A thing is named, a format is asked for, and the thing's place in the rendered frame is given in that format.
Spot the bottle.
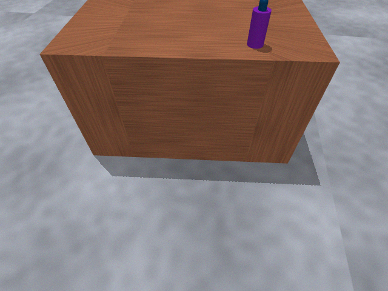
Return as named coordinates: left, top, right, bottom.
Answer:
left=247, top=0, right=272, bottom=49

